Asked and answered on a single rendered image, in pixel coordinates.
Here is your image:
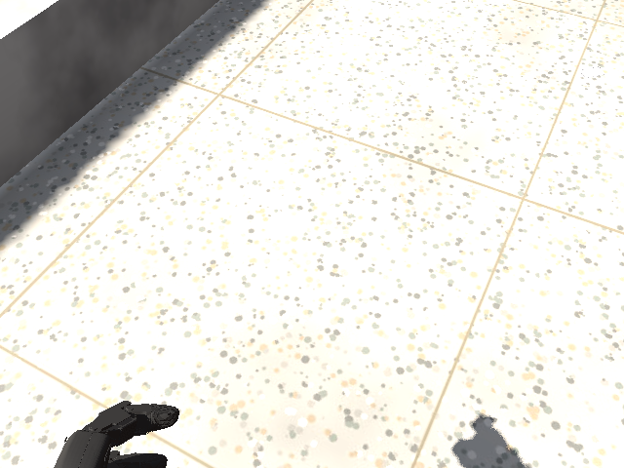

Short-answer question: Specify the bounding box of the robot left hand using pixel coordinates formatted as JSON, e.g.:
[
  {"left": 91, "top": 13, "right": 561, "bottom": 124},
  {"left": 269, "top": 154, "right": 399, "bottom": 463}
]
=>
[{"left": 54, "top": 401, "right": 179, "bottom": 468}]

